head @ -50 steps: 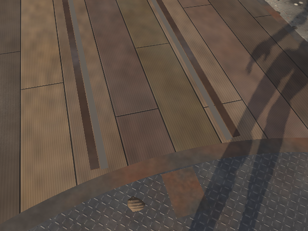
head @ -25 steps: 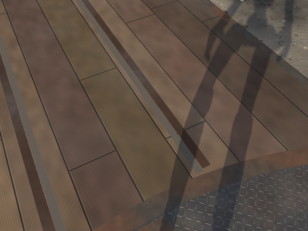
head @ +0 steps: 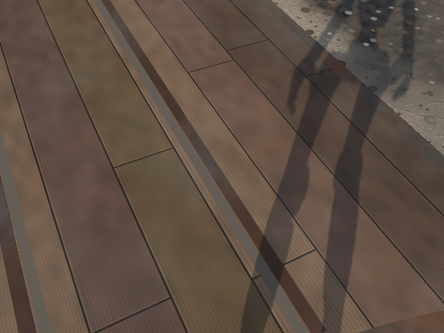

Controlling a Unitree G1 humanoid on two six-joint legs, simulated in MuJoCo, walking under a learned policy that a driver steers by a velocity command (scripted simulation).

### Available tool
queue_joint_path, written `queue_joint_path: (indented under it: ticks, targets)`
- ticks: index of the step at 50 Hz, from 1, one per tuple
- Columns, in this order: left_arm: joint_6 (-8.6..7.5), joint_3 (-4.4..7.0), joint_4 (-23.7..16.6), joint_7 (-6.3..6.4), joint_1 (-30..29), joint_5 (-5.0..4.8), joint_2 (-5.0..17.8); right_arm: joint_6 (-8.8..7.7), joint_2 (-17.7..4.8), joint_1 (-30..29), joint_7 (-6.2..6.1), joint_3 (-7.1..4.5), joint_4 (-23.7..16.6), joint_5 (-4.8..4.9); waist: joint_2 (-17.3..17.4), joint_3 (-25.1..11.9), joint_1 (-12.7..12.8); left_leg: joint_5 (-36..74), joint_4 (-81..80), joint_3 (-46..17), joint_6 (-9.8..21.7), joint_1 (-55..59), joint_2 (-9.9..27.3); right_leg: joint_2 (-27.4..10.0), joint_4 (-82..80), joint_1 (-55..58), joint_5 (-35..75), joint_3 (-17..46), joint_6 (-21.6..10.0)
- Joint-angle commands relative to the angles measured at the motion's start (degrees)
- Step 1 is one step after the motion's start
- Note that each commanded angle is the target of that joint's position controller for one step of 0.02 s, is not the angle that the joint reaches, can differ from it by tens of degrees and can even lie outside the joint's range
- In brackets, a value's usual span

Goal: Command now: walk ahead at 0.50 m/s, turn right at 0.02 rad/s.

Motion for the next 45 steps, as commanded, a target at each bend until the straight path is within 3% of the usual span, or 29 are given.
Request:
queue_joint_path:
  ticks: [1, 3, 6, 9, 13, 16, 18, 19, 20, 21, 22, 23, 24, 26, 30, 36, 40, 43, 45]
  targets:
    - [0.92, 0.42, -1.42, -0.73, 4.11, 0.62, 2.12, -1.83, -4.81, 4.44, 0.02, -0.88, -0.02, 0.63, 5.89, -1.09, 1.09, 10.54, -16.04, -14.9, 6.54, 4.49, 14.94, -3.61, -0.23, -6.63, 3.56, 0.57, 1.11]
    - [1.24, 0.36, -2.76, -0.91, -0.69, 0.53, 2.16, -2.06, -5.57, 6.42, -0.06, -1.03, 1.23, 0.68, 5.09, 0.59, 0.58, 11.91, -17.71, -12.68, 6.57, 5.84, 14.13, -4.77, -3.67, -11.3, 7.51, -0.56, 2.11]
    - [1.28, 0.07, -4.94, -1.01, -8.16, 0.29, 1.75, -1.9, -5.03, 9.83, -0.15, -0.69, 3.07, 0.84, 5.04, 1.9, -0.96, 16.51, -18.1, -9.83, 5.85, 8.58, 12.46, -5.1, -11.77, -15.28, 13.26, -2.29, 3.3]
    - [0.97, -0.57, -7.02, -1.04, -15.14, 0.04, 0.63, -1.8, -4.97, 13.0, -0.44, -0.44, 4.53, 0.9, 5.1, 2.76, -2.77, 19.78, -17.15, -10.03, 5.5, 9.72, 11.65, -3.7, -21.88, -13.71, 17.4, -3.61, 4.22]
    - [0.53, -0.77, -8.93, -0.75, -20.94, -0.26, 1.12, -1.29, -5.93, 15.96, -1.14, -0.54, 5.84, 0.35, 5.54, 2.65, -4.38, 24.71, -13.42, -12.7, 6.43, 15.56, 13.07, -1.66, -28.92, -12.87, 16.96, -3.56, 4.19]
    - [-0.4, -0.4, -9.72, -0.48, -20.4, -0.57, 2.62, -0.89, -7.15, 14.43, -1.72, -0.98, 5.76, -0.19, 6.05, 2.12, -2.72, 29.57, -9.23, -15.13, 6.04, 17.99, 14.54, -0.53, -32.72, -8.56, 11.63, -2.41, 2.7]
    - [-1.33, 0.57, -6.94, 0.29, -10.86, -0.53, 4.53, -0.8, -7.9, 11.88, -1.54, -1.3, 5.26, -0.13, 5.52, -2.28, 1.59, 37.92, 0.8, -14.15, 4.27, 15.91, 12.41, 2.47, -37.36, 5.37, 8.26, -3.65, 0.87]
    - [-2.13, 1.49, -4.47, 1.05, -1.56, 0.32, 6.69, -0.91, -7.23, 11.09, -1.28, -1.15, 4.77, 0.33, 3.36, -7.95, 5.42, 32.79, 12.2, -12.21, 3.09, 9.59, 9.54, -0.32, -39.19, 19.33, 9.95, -0.96, -1.05]
    - [-2.55, 2.88, -4.37, 2.04, 6.84, 2.05, 12.2, -1.11, -3.57, 11.72, -1.02, -0.29, 2.02, 1.76, -3.91, -17.13, 7.3, 12.97, 30.34, -8.84, 1.3, -3.99, 4.35, -15.86, -40.79, 35.41, 1.98, 16.33, -4.63]
    - [-1.61, 3.63, -4.86, 1.62, 5.54, 1.79, 14.8, -0.55, -0.9, 17.24, -1.43, -0.02, 1.34, 2.72, -13.12, -21.93, 4.07, -22.14, 43.65, -6.37, 0.63, -18.63, -2.37, -26.4, -46.82, 42.11, 0.65, 36.66, -9.86]
    - [-0.93, 2.65, -5.45, 1.37, 1.61, 0.38, 9.31, 0.28, -6.4, 14.09, -1.74, -1.44, 2.43, 1.03, -4.16, -15.14, 2.89, -18.03, 47.34, -9.65, 1.39, -21.7, 2.0, -23.29, -48.13, 35.34, -4.5, 33.64, -8.63]
    - [-1.05, 1.68, -5.9, 1.25, -2.61, -0.11, 5.39, 0.35, -5.66, 10.66, -1.22, -1.59, 1.94, 0.67, -0.92, -7.44, 1.6, -12.7, 45.95, -9.89, 1.18, -21.67, 4.07, -20.69, -50.13, 27.01, -3.14, 24.63, -7.05]
    - [-1.36, 1.29, -5.91, 1.16, -4.82, -0.06, 3.7, 0.54, -4.04, 8.92, -0.76, -1.43, 1.64, 0.47, -0.75, -4.14, 0.49, -9.53, 43.9, -9.59, 0.77, -20.14, 5.84, -18.04, -52.41, 21.43, 1.08, 18.01, -5.52]
    - [-2.05, 0.88, -4.79, 1.59, -4.7, -0.51, 2.21, 2.03, -2.9, 8.98, 0.28, -1.56, 1.53, -0.74, -2.84, -1.76, -1.63, -7.32, 41.99, -8.86, -0.48, -17.39, 7.4, -14.7, -54.94, 15.51, 7.17, 9.23, -3.51]
    - [-3.71, 1.39, -2.95, 1.52, -1.44, -1.06, 3.24, 3.6, -2.04, 3.29, 1.34, -1.55, -1.16, -0.95, -2.23, -0.68, -2.26, -1.32, 40.19, -7.66, -1.97, -22.03, 8.62, -14.27, -57.28, 15.61, 15.34, 0.99, -4.23]
    - [-3.56, 1.58, -1.25, 1.46, 1.8, -0.64, 4.19, 3.45, -1.26, -9.19, 2.66, -0.51, -5.97, -0.73, -2.02, 1.93, -0.41, 10.45, 22.81, -3.83, -2.42, -22.8, 8.13, -12.42, -57.23, 17.35, 21.26, -9.04, -3.48]
    - [-2.82, 2.12, 0.15, 1.99, 5.44, -0.52, 6.11, 3.4, -2.13, -15.27, 3.21, -0.3, -8.67, -1.15, -1.89, 3.14, 1.31, 7.32, 14.84, -0.2, -0.18, -21.26, 7.03, -14.76, -55.31, 23.78, 25.61, -11.97, -2.97]
    - [-1.53, 2.54, 0.78, 2.47, 6.18, -0.27, 7.7, 3.39, -3.16, -14.58, 2.92, -0.8, -9.07, -1.49, -2.9, 1.62, 0.34, -1.08, 11.82, 2.77, 2.71, -16.75, 3.31, -15.42, -47.25, 28.87, 44.08, -14.84, -1.97]
    - [-0.29, 3.05, 0.75, 2.51, 5.92, -0.26, 9.53, 2.94, -4.83, -5.77, 2.27, -1.89, -6.75, -1.53, -3.32, -3.91, -3.43, -5.86, 9.14, 3.98, 5.42, -6.34, -1.36, -15.14, -31.74, 29.17, 55.25, -16.26, -1.45]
